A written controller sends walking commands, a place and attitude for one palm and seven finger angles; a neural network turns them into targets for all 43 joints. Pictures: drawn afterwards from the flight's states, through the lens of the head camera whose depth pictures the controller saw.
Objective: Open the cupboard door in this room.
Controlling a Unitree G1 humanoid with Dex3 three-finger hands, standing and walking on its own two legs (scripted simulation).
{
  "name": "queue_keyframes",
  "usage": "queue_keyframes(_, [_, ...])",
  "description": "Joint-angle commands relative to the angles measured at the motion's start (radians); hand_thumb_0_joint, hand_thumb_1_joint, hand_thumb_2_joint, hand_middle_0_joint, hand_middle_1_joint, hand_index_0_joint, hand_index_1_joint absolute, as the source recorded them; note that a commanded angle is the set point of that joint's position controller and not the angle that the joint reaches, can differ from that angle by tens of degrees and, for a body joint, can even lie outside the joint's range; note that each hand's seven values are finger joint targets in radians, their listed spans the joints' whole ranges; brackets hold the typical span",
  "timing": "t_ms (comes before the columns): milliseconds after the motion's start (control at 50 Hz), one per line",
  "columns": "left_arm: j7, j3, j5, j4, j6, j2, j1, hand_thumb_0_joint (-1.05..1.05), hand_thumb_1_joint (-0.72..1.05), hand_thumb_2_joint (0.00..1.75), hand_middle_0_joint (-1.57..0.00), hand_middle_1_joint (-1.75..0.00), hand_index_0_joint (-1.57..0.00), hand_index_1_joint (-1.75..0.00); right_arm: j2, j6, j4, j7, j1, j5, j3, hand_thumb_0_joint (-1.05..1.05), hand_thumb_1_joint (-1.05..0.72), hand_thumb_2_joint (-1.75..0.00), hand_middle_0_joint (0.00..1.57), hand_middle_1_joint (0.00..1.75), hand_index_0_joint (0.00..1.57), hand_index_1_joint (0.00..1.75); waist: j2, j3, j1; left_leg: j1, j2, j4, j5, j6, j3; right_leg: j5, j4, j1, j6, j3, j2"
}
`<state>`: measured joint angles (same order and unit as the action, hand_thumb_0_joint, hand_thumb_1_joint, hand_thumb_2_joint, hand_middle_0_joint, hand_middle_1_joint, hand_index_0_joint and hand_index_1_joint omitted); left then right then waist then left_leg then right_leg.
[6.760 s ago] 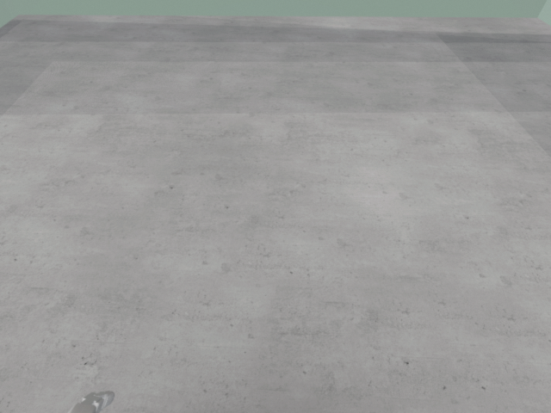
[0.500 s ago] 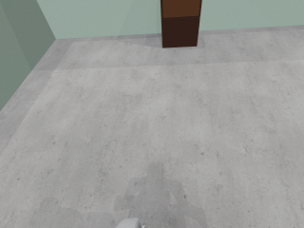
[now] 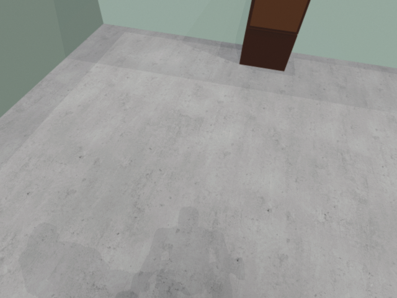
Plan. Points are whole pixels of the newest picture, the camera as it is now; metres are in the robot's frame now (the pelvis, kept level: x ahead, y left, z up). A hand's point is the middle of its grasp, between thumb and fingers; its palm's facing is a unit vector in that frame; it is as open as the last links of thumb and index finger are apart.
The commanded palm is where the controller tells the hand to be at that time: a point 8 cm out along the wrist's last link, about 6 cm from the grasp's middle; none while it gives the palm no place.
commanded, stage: turn or walk to find it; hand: left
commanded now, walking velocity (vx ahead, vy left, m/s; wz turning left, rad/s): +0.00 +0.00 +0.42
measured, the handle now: out of the picture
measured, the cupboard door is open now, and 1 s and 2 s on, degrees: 0 0 0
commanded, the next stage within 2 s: stand and wait in 0.86 s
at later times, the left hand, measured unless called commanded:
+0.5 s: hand out of the picture -0.01 +0.16 -0.16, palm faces +0.23 -0.94 -0.26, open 7.3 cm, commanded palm none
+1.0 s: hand out of the picture -0.07 +0.23 -0.17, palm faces +0.41 -0.88 -0.25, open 7.3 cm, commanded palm none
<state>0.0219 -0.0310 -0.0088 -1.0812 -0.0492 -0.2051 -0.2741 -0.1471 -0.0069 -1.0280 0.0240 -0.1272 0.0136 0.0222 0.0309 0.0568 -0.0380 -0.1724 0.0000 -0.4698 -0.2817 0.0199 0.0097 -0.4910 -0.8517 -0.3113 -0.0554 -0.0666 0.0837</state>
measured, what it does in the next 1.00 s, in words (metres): steps on the spot, turning left: right foot, then left foot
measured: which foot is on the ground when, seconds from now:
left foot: down 0.00-0.20, up 0.22-0.64, down 0.66-1.00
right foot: up 0.00-0.18, down 0.20-0.66, up 0.68-1.00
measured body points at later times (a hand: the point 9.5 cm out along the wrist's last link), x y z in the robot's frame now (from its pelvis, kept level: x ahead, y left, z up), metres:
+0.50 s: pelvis -0.03 -0.04 +0.00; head +0.00 -0.06 +0.45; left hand -0.02 +0.21 -0.14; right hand +0.05 -0.29 -0.16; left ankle -0.09 +0.10 -0.67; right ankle -0.02 -0.14 -0.74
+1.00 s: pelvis -0.06 +0.01 +0.00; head -0.04 +0.03 +0.45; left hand -0.09 +0.28 -0.15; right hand +0.10 -0.19 -0.14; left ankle -0.08 +0.09 -0.74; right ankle -0.02 -0.15 -0.67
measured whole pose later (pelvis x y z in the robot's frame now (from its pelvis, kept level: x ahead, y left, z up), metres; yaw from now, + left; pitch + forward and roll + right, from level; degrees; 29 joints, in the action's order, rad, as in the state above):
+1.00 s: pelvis -0.06 +0.01 +0.00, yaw +23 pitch +0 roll -1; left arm 0.02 -0.05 -0.01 -0.97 -0.05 -0.25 -0.17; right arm -0.18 -0.01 -0.97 0.01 -0.19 0.02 0.04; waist 0.02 0.06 0.00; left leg -0.21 0.03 -0.43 -0.21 0.06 0.01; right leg -0.41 -0.98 -0.42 -0.09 -0.02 0.09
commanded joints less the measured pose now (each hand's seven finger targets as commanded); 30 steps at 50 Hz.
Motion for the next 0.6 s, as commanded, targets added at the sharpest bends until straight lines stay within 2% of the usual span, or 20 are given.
queue_keyframes(0, [0.0, -0.023, -0.003, 0.094, 0.025, -0.062, 0.041, 0.0, 0.9, 0.9, -0.2, -0.3, -0.2, -0.3, -0.232, 0.0, 0.032, 0.01, -0.071, 0.007, 0.056, 0.0, -0.9, -0.9, 0.2, 0.3, 0.2, 0.3, -0.183, -0.049, 0.056, 0.076, -0.235, 0.12, 0.589, 0.15, -0.225, 0.004, -0.002, -0.101, -0.01, 0.017, -0.007])
queue_keyframes(20, [-0.001, -0.025, -0.002, 0.101, 0.026, -0.065, 0.052, 0.0, 0.9, 0.9, -0.2, -0.3, -0.2, -0.3, -0.236, -0.001, 0.037, 0.008, -0.078, 0.007, 0.059, 0.0, -0.9, -0.9, 0.2, 0.3, 0.2, 0.3, -0.177, -0.053, 0.06, 0.062, -0.234, 0.117, 0.578, 0.15, -0.238, 0.006, 0.019, -0.085, -0.009, 0.02, -0.011])
queue_keyframes(80, [0.002, -0.028, 0.0, 0.117, 0.029, -0.063, 0.033, 0.0, 0.9, 0.9, -0.2, -0.3, -0.2, -0.3, -0.244, -0.006, 0.058, 0.001, -0.054, 0.011, 0.068, 0.0, -0.9, -0.9, 0.2, 0.3, 0.2, 0.3, -0.194, -0.076, 0.042, 0.025, -0.215, 0.095, 0.543, 0.141, -0.259, 0.053, 0.139, -0.021, -0.008, 0.01, -0.03])
queue_keyframes(120, [0.003, -0.033, 0.0, 0.115, 0.036, -0.075, 0.002, 0.0, 0.9, 0.9, -0.2, -0.3, -0.2, -0.3, -0.242, -0.01, 0.07, -0.003, -0.041, 0.008, 0.073, 0.0, -0.9, -0.9, 0.2, 0.3, 0.2, 0.3, -0.187, -0.087, 0.024, -0.04, -0.186, 0.059, 0.478, 0.115, -0.263, 0.168, 0.277, 0.085, -0.005, 0.001, -0.043])
queue_keyframes(140, [0.004, -0.036, -0.001, 0.113, 0.043, -0.084, -0.032, 0.0, 0.9, 0.9, -0.2, -0.3, -0.2, -0.3, -0.237, -0.011, 0.081, -0.006, -0.03, 0.005, 0.072, 0.0, -0.9, -0.9, 0.2, 0.3, 0.2, 0.3, -0.154, -0.102, 0.002, -0.086, -0.156, 0.018, 0.4, 0.083, -0.248, 0.268, 0.405, 0.165, -0.005, -0.001, -0.032])
queue_keyframes(160, [0.009, -0.045, -0.008, 0.114, 0.053, -0.127, -0.051, 0.0, 0.9, 0.9, -0.2, -0.3, -0.2, -0.3, -0.203, -0.009, 0.089, -0.011, -0.038, -0.002, 0.071, 0.0, -0.9, -0.9, 0.2, 0.3, 0.2, 0.3, -0.052, -0.122, -0.005, -0.187, -0.1, -0.061, 0.254, 0.032, -0.199, 0.343, 0.495, 0.287, 0.013, 0.07, 0.05])
queue_keyframes(180, [0.016, -0.065, -0.022, 0.12, 0.059, -0.223, -0.059, 0.0, 0.9, 0.9, -0.2, -0.3, -0.2, -0.3, -0.139, -0.01, 0.113, -0.017, -0.043, -0.007, 0.059, 0.0, -0.9, -0.9, 0.2, 0.3, 0.2, 0.3, 0.218, -0.119, -0.012, -0.356, 0.03, -0.247, -0.056, -0.033, -0.053, 0.435, 0.536, 0.367, 0.094, 0.292, 0.276])
queue_keyframes(200, [0.014, -0.066, -0.018, 0.138, 0.055, -0.255, -0.061, 0.0, 0.9, 0.9, -0.2, -0.3, -0.2, -0.3, -0.165, -0.02, 0.136, -0.017, 0.004, -0.001, 0.067, 0.0, -0.9, -0.9, 0.2, 0.3, 0.2, 0.3, 0.248, -0.085, -0.039, -0.363, 0.035, -0.448, -0.301, -0.041, -0.053, 0.493, 0.568, 0.235, 0.198, 0.363, 0.402])
queue_keyframes(220, [0.02, -0.065, -0.015, 0.151, 0.052, -0.219, -0.025, 0.0, 0.9, 0.9, -0.2, -0.3, -0.2, -0.3, -0.185, -0.036, 0.129, -0.017, 0.002, 0.006, 0.076, 0.0, -0.9, -0.9, 0.2, 0.3, 0.2, 0.3, 0.18, -0.052, -0.019, -0.357, 0.01, -0.594, -0.268, -0.038, -0.098, 0.395, 0.592, 0.148, 0.221, 0.325, 0.383])
queue_keyframes(240, [0.019, -0.064, -0.014, 0.17, 0.051, -0.197, 0.04, 0.0, 0.9, 0.9, -0.2, -0.3, -0.2, -0.3, -0.184, -0.046, 0.108, -0.023, -0.017, 0.009, 0.08, 0.0, -0.9, -0.9, 0.2, 0.3, 0.2, 0.3, 0.184, -0.001, 0.006, -0.372, -0.004, -0.675, -0.217, -0.038, -0.105, 0.296, 0.614, 0.082, 0.208, 0.279, 0.334])
queue_keyframes(260, [0.015, -0.055, -0.013, 0.185, 0.049, -0.182, 0.084, 0.0, 0.9, 0.9, -0.2, -0.3, -0.2, -0.3, -0.179, -0.05, 0.092, -0.029, -0.037, 0.009, 0.081, 0.0, -0.9, -0.9, 0.2, 0.3, 0.2, 0.3, 0.145, 0.031, 0.029, -0.373, -0.013, -0.732, -0.166, -0.044, -0.086, 0.261, 0.608, 0.052, 0.185, 0.217, 0.292])
queue_keyframes(280, [0.011, -0.045, -0.013, 0.197, 0.051, -0.161, 0.117, 0.0, 0.9, 0.9, -0.2, -0.3, -0.2, -0.3, -0.174, -0.051, 0.079, -0.036, -0.069, 0.011, 0.08, 0.0, -0.9, -0.9, 0.2, 0.3, 0.2, 0.3, 0.131, 0.035, 0.05, -0.371, -0.018, -0.751, -0.114, -0.052, -0.071, 0.291, 0.588, 0.052, 0.162, 0.14, 0.247])
queue_keyframes(300, [0.01, -0.042, -0.013, 0.203, 0.056, -0.149, 0.115, 0.0, 0.9, 0.9, -0.2, -0.3, -0.2, -0.3, -0.168, -0.051, 0.072, -0.038, -0.089, 0.011, 0.076, 0.0, -0.9, -0.9, 0.2, 0.3, 0.2, 0.3, 0.129, 0.024, 0.054, -0.374, -0.019, -0.751, -0.086, -0.062, -0.056, 0.333, 0.576, 0.072, 0.151, 0.096, 0.226])
queue_keyframes(340, [0.013, -0.041, -0.014, 0.204, 0.06, -0.149, 0.096, 0.0, 0.9, 0.9, -0.2, -0.3, -0.2, -0.3, -0.164, -0.05, 0.068, -0.041, -0.102, 0.009, 0.073, 0.0, -0.9, -0.9, 0.2, 0.3, 0.2, 0.3, 0.144, -0.003, 0.051, -0.376, -0.029, -0.72, -0.067, -0.078, -0.035, 0.412, 0.558, 0.131, 0.15, 0.051, 0.222])
queue_keyframes(420, [0.013, -0.046, -0.018, 0.181, 0.058, -0.173, 0.021, 0.0, 0.9, 0.9, -0.2, -0.3, -0.2, -0.3, -0.16, -0.05, 0.091, -0.041, -0.036, 0.005, 0.064, 0.0, -0.9, -0.9, 0.2, 0.3, 0.2, 0.3, 0.151, -0.014, 0.009, -0.351, -0.042, -0.577, -0.123, -0.091, 0.003, 0.522, 0.534, 0.186, 0.176, 0.037, 0.255])
queue_keyframes(500, [0.012, -0.056, -0.024, 0.167, 0.053, -0.21, -0.011, 0.0, 0.9, 0.9, -0.2, -0.3, -0.2, -0.3, -0.14, -0.038, 0.108, -0.04, 0.0, -0.002, 0.05, 0.0, -0.9, -0.9, 0.2, 0.3, 0.2, 0.3, 0.164, -0.05, -0.013, -0.273, -0.038, -0.378, -0.172, -0.084, 0.053, 0.649, 0.473, 0.224, 0.197, 0.019, 0.276])
queue_keyframes(540, [0.011, -0.064, -0.024, 0.162, 0.051, -0.221, -0.008, 0.0, 0.9, 0.9, -0.2, -0.3, -0.2, -0.3, -0.139, -0.029, 0.111, -0.037, -0.017, -0.005, 0.046, 0.0, -0.9, -0.9, 0.2, 0.3, 0.2, 0.3, 0.172, -0.076, -0.007, -0.223, -0.038, -0.273, -0.166, -0.074, 0.072, 0.688, 0.428, 0.237, 0.194, 0.011, 0.289])
queue_keyframes(560, [0.011, -0.065, -0.022, 0.164, 0.048, -0.224, 0.006, 0.0, 0.9, 0.9, -0.2, -0.3, -0.2, -0.3, -0.139, -0.026, 0.106, -0.036, -0.047, -0.006, 0.047, 0.0, -0.9, -0.9, 0.2, 0.3, 0.2, 0.3, 0.169, -0.085, 0.01, -0.178, -0.034, -0.21, -0.12, -0.071, 0.086, 0.674, 0.404, 0.22, 0.178, -0.009, 0.287])
queue_keyframes(580, [0.009, -0.065, -0.017, 0.162, 0.045, -0.22, 0.015, 0.0, 0.9, 0.9, -0.2, -0.3, -0.2, -0.3, -0.148, -0.021, 0.1, -0.035, -0.07, -0.004, 0.046, 0.0, -0.9, -0.9, 0.2, 0.3, 0.2, 0.3, 0.141, -0.097, 0.026, -0.111, -0.029, -0.112, -0.036, -0.065, 0.093, 0.643, 0.361, 0.194, 0.147, -0.033, 0.267])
